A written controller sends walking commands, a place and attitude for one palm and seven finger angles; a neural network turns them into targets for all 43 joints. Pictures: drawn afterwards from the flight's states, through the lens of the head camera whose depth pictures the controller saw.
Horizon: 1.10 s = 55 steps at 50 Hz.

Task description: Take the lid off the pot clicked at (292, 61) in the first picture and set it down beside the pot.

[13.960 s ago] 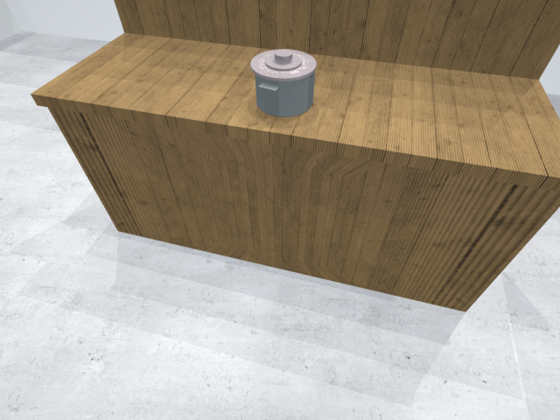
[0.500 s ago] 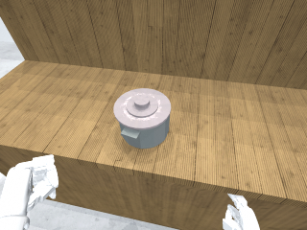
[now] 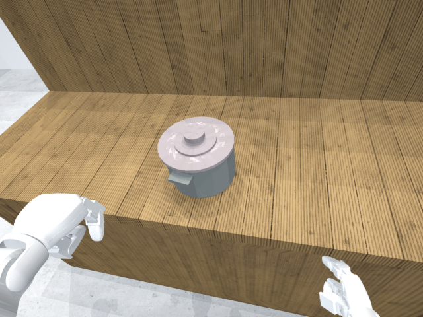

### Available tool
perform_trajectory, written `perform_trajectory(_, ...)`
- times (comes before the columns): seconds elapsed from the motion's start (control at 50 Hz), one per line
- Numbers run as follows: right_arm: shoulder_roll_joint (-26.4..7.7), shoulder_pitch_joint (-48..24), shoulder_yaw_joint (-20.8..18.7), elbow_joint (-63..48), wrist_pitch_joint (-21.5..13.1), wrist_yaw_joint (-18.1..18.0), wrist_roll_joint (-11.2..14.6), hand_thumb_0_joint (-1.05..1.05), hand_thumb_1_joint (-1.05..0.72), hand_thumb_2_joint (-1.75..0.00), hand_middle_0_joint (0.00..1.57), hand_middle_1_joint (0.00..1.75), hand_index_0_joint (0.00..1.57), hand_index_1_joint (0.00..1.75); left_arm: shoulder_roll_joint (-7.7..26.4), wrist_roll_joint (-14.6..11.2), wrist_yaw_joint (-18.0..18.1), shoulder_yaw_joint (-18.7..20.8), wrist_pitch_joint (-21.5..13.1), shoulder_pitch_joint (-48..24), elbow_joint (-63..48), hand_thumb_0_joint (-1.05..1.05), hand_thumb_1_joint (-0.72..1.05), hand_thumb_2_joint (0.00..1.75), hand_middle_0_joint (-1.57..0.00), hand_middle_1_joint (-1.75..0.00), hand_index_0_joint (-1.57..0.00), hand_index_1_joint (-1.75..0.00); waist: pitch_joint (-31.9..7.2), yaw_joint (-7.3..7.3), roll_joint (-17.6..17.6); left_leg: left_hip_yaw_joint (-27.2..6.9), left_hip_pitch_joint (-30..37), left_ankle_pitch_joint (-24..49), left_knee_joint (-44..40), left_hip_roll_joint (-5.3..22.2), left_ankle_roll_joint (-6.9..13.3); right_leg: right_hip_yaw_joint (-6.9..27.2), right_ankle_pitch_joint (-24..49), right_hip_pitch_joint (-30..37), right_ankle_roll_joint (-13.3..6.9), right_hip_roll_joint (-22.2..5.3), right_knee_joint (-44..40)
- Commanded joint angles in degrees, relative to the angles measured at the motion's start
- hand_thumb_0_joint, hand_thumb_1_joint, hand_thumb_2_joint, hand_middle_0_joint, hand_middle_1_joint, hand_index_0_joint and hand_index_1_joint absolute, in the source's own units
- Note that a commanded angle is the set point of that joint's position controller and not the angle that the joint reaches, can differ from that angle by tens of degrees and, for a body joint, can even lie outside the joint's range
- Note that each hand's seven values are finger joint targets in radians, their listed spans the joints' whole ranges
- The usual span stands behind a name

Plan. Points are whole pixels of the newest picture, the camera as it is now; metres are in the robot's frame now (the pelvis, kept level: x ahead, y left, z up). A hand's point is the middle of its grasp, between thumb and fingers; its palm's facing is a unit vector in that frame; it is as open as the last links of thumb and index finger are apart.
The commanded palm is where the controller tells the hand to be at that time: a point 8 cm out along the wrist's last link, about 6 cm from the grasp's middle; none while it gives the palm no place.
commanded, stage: reach forward and open the fingers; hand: left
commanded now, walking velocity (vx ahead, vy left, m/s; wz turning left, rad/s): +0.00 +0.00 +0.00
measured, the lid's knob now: (194, 134) +0.48 +0.10 +0.09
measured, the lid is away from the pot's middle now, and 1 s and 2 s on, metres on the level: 0.00 0.00 0.00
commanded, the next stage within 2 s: move the open hand above the knob in 0.60 s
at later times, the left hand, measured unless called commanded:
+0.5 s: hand (78, 195) +0.26 +0.25 +0.15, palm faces -0.15 -0.03 -0.99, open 9.9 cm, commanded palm +0.24 +0.25 +0.21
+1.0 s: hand (104, 155) +0.33 +0.23 +0.17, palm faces -0.15 +0.03 -0.99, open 10.2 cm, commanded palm +0.31 +0.21 +0.22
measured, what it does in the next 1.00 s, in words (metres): stands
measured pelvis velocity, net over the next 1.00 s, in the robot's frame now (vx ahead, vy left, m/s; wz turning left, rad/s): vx -0.01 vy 0.01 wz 0.01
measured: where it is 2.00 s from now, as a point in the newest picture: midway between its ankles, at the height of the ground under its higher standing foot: outside the picture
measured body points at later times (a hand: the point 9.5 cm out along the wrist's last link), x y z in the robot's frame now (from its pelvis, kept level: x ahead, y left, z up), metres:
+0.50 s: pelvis -0.02 +0.01 +0.00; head -0.01 -0.05 +0.45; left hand +0.26 +0.25 +0.20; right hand +0.18 -0.22 -0.10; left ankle -0.02 +0.11 -0.74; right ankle +0.03 -0.13 -0.74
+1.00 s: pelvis -0.01 +0.01 +0.00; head +0.01 -0.04 +0.45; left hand +0.34 +0.22 +0.22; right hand +0.20 -0.22 -0.10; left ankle -0.02 +0.11 -0.74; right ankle +0.03 -0.13 -0.74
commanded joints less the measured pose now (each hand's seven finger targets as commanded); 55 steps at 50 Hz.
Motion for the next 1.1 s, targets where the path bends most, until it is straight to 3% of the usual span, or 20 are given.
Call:
perform_trajectory(0.0,-4.6,-6.2,-2.0,-9.1,-3.4,-0.7,-0.5,0.00,-0.90,-0.90,0.20,0.30,0.20,0.30,16.8,-1.4,0.2,13.9,-4.2,-9.9,-8.2,0.00,0.09,1.29,-1.00,-0.58,-1.00,-0.58,-10.8,0.54,-5.0,-1.3,1.0,15.9,-4.5,-0.4,2.2,0.8,8.4,7.6,-0.4,0.3,-5.1)
perform_trajectory(0.06,-5.0,-5.6,-2.5,-8.3,-2.3,0.0,0.2,0.00,-0.90,-0.90,0.20,0.30,0.20,0.30,14.7,-1.3,-0.3,13.2,-4.3,-11.8,-0.6,0.00,0.01,1.30,-0.95,-0.47,-0.95,-0.47,-5.9,-0.22,-8.2,-0.9,-1.9,12.3,-5.5,-0.1,1.8,0.3,5.2,5.5,-0.6,0.5,-6.0)
perform_trajectory(0.1,-5.2,-7.1,-2.6,-8.7,-2.2,0.1,0.7,0.00,-0.90,-0.90,0.20,0.30,0.20,0.30,12.5,-2.0,-0.2,9.7,-4.3,-18.8,-1.5,0.00,-0.05,1.32,-0.93,-0.40,-0.93,-0.40,-4.4,-0.85,-5.6,-0.7,-2.2,8.8,-6.5,-0.4,1.7,0.5,1.5,3.7,-0.5,0.5,-7.1)
perform_trajectory(0.14,-4.8,-8.2,-2.6,-10.1,-3.2,0.5,0.7,0.00,-0.90,-0.90,0.20,0.30,0.20,0.30,11.4,-2.5,-0.5,7.3,-4.9,-21.9,-6.1,0.00,-0.10,1.33,-0.90,-0.33,-0.90,-0.33,-9.0,-0.76,-3.2,-0.8,-0.2,8.8,-6.5,-0.9,1.8,0.9,1.1,5.8,-0.7,0.3,-6.5)
perform_trajectory(0.24,-4.6,-8.5,-2.0,-9.2,-3.6,0.3,-0.1,0.00,-0.90,-0.90,0.20,0.30,0.20,0.30,19.7,1.0,0.1,12.3,-5.1,-28.4,-7.2,0.00,-0.25,1.37,-0.84,-0.15,-0.84,-0.15,-14.9,0.50,-2.5,-1.6,0.6,10.3,-7.2,-1.0,2.0,1.2,1.5,9.8,-1.1,0.3,-5.4)
perform_trajectory(0.32,-5.5,-7.4,-2.4,-8.4,-2.4,0.8,0.9,0.00,-0.90,-0.90,0.20,0.30,0.20,0.30,19.8,0.5,0.9,14.6,-2.7,-27.9,2.9,0.00,-0.30,1.39,-0.81,-0.08,-0.81,-0.08,-7.7,0.45,-4.4,-1.7,-1.9,8.7,-7.4,-0.2,1.4,1.3,0.6,6.7,-1.8,1.1,-6.2)
perform_trajectory(0.38,-5.5,-9.3,-2.2,-9.8,-2.1,1.3,1.3,0.00,-0.90,-0.90,0.20,0.30,0.20,0.30,11.9,-1.8,-1.2,5.5,-1.5,-32.1,1.1,0.00,-0.31,1.40,-0.81,-0.08,-0.81,-0.08,-7.6,-0.47,-3.8,-1.0,-2.5,7.1,-8.4,-0.7,1.3,0.5,-0.3,5.8,-1.3,0.6,-6.2)
perform_trajectory(0.44,-5.0,-10.3,-2.1,-11.2,-2.6,2.0,1.2,0.00,-0.90,-0.90,0.20,0.30,0.20,0.30,9.1,-1.4,-3.2,0.9,-1.2,-32.7,-4.5,0.00,-0.31,1.41,-0.82,-0.08,-0.82,-0.08,-13.3,-0.78,-3.1,-0.9,0.1,8.5,-8.2,-1.2,1.7,0.6,1.2,7.5,-1.2,0.8,-5.4)
perform_trajectory(0.52,-6.5,-8.4,-2.1,-9.4,-2.2,1.1,0.7,0.00,-0.90,-0.90,0.20,0.30,0.20,0.30,25.3,2.4,-2.2,14.3,-0.7,-38.7,-1.2,0.00,-0.32,1.42,-0.82,-0.08,-0.82,-0.08,-12.5,-0.04,-5.1,-1.9,-1.1,7.7,-7.8,-0.3,1.9,1.5,0.0,8.4,-1.6,1.3,-5.2)
perform_trajectory(0.56,-5.1,-8.4,-1.4,-8.5,-2.0,0.3,0.6,0.00,-0.90,-0.90,0.20,0.30,0.20,0.30,24.4,3.0,-2.1,13.4,-1.2,-45.1,3.1,0.00,-0.32,1.42,-0.82,-0.08,-0.82,-0.08,-11.9,0.33,-4.8,-1.8,-2.5,8.7,-8.1,-0.7,1.9,0.9,-0.3,8.3,-1.8,0.5,-5.3)
perform_trajectory(0.64,-4.9,-8.9,-1.5,-9.6,-2.1,1.6,1.2,0.00,-0.90,-0.90,0.20,0.30,0.20,0.30,14.3,-1.2,-3.2,6.1,-0.4,-43.6,3.3,0.00,-0.32,1.42,-0.82,-0.08,-0.82,-0.08,-14.1,-0.27,-1.8,-1.6,0.0,12.7,-7.6,-1.3,1.3,0.0,4.7,7.8,-1.9,0.8,-4.6)
perform_trajectory(0.72,-5.8,-9.6,-2.4,-10.9,-1.5,3.0,2.1,0.00,-0.90,-0.90,0.20,0.30,0.20,0.30,6.3,-0.4,-6.0,-1.6,3.9,-36.0,6.1,0.00,-0.32,1.42,-0.82,-0.08,-0.82,-0.08,-10.4,-1.37,-6.3,-0.8,-0.9,11.4,-6.1,-0.9,1.5,0.5,5.8,5.0,-1.7,1.5,-4.1)
perform_trajectory(0.76,-5.8,-9.9,-1.9,-10.4,-0.8,2.4,2.0,0.00,-0.90,-0.90,0.20,0.30,0.20,0.30,9.1,1.3,-6.6,-2.4,3.8,-45.0,3.5,0.00,-0.32,1.42,-0.82,-0.08,-0.82,-0.08,-10.7,-1.79,-7.5,-0.4,-1.9,7.5,-7.9,-1.1,1.8,0.1,1.3,5.2,-1.3,1.3,-5.4)
perform_trajectory(0.82,-6.6,-9.5,-1.7,-9.9,-1.4,1.5,1.6,0.00,-0.90,-0.90,0.20,0.30,0.20,0.30,20.8,3.4,-4.8,6.1,3.9,-55.4,0.8,0.00,-0.32,1.42,-0.82,-0.08,-0.82,-0.08,-15.3,-1.59,-5.5,-2.0,0.2,8.4,-7.0,-1.1,2.0,1.1,1.7,7.4,-1.8,1.5,-4.0)
perform_trajectory(0.84,-5.6,-10.3,-0.8,-9.5,-1.6,1.1,1.2,0.00,-0.90,-0.90,0.20,0.30,0.20,0.30,22.0,4.7,-5.3,5.5,3.7,-61.9,1.0,0.00,-0.32,1.42,-0.82,-0.08,-0.82,-0.08,-20.1,-0.98,-2.5,-2.2,0.5,11.7,-7.5,-2.0,2.1,0.9,3.4,10.0,-2.0,1.0,-3.6)
perform_trajectory(0.86,-5.2,-9.9,-1.1,-8.4,-1.9,0.6,0.9,0.00,-0.90,-0.90,0.20,0.30,0.20,0.30,22.2,4.9,-5.2,5.9,4.0,-62.9,3.8,0.00,-0.32,1.42,-0.82,-0.08,-0.82,-0.08,-19.4,-0.73,-3.2,-2.5,0.6,13.1,-7.0,-1.8,2.1,1.0,5.3,10.3,-2.1,0.7,-3.3)
perform_trajectory(0.92,-5.5,-7.8,-1.7,-8.7,-1.9,1.7,1.3,0.00,-0.90,-0.90,0.20,0.30,0.20,0.30,18.0,2.8,-5.2,5.3,5.0,-57.5,6.4,0.00,-0.32,1.42,-0.82,-0.08,-0.82,-0.08,-21.5,-0.90,-2.9,-2.7,3.5,19.5,-4.8,-1.9,2.0,0.9,12.3,10.6,-2.5,1.1,-1.8)
perform_trajectory(0.96,-4.9,-8.5,-1.3,-8.6,-0.8,2.6,1.7,0.00,-0.90,-0.90,0.20,0.30,0.20,0.30,8.9,1.7,-7.2,-2.5,6.6,-53.9,11.4,0.00,-0.32,1.42,-0.82,-0.08,-0.82,-0.08,-17.1,-0.92,-6.8,-1.7,0.5,18.6,-6.2,-1.8,1.6,-0.2,12.2,9.2,-2.1,0.7,-2.3)
perform_trajectory(1.02,-5.5,-9.6,-2.1,-10.4,-0.6,4.4,2.7,0.00,-0.90,-0.90,0.20,0.30,0.20,0.30,1.4,1.3,-8.4,-8.2,7.9,-45.8,11.0,0.00,-0.32,1.42,-0.82,-0.08,-0.82,-0.08,-13.8,-1.96,-8.8,-0.6,0.2,16.7,-4.3,-1.6,1.8,0.1,12.2,6.1,-2.0,1.4,-1.8)
perform_trajectory(1.08,-5.7,-10.4,-1.6,-10.3,0.5,4.0,2.2,0.00,-0.90,-0.90,0.20,0.30,0.20,0.30,8.6,3.9,-8.5,-5.2,7.1,-55.2,3.9,0.00,-0.32,1.42,-0.82,-0.08,-0.82,-0.08,-16.3,-1.82,-8.7,-0.3,-0.8,15.1,-5.9,-1.7,1.9,0.2,10.8,8.6,-1.8,1.1,-2.3)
